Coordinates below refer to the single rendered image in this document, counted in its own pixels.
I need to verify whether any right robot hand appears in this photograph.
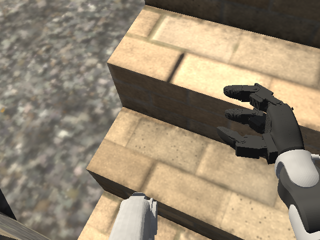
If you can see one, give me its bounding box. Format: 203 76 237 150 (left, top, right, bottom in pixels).
216 83 307 165

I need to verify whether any robot left thigh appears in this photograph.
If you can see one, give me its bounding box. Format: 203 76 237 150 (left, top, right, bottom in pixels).
108 196 158 240

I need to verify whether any robot right forearm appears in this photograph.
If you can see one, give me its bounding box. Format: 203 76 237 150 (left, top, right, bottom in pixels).
274 149 320 240

